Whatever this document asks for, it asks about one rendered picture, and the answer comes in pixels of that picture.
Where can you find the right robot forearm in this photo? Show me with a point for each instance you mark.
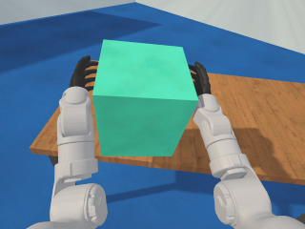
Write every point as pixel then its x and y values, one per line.
pixel 226 159

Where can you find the table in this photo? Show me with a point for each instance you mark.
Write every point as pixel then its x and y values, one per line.
pixel 267 117

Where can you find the left robot forearm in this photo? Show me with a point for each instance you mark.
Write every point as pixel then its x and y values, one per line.
pixel 75 140

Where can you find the carton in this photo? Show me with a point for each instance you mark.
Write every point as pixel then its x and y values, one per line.
pixel 143 98

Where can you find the robot right hand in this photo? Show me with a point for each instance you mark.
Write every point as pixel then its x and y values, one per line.
pixel 201 80

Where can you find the robot left hand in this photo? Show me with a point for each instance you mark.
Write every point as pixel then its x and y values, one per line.
pixel 78 77

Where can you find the robot right upper arm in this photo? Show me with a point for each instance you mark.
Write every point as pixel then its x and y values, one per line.
pixel 244 204

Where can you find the robot left upper arm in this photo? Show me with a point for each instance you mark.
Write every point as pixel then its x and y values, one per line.
pixel 82 206

